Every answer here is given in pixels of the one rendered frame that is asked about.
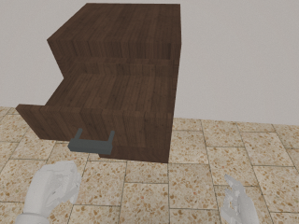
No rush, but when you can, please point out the drawer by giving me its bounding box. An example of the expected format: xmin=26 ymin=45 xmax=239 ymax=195
xmin=15 ymin=62 xmax=173 ymax=149

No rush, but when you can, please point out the robot left forearm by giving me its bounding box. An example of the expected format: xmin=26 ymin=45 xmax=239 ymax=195
xmin=15 ymin=213 xmax=50 ymax=224

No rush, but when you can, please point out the right robot hand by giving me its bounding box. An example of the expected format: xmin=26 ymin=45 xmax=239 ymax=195
xmin=221 ymin=174 xmax=260 ymax=224

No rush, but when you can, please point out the cabinet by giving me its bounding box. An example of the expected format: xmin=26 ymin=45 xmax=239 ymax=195
xmin=47 ymin=3 xmax=182 ymax=164

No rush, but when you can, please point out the left robot hand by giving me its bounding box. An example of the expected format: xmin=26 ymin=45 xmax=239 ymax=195
xmin=23 ymin=161 xmax=82 ymax=217

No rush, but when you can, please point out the handle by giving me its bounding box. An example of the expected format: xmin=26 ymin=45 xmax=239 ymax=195
xmin=67 ymin=128 xmax=115 ymax=155

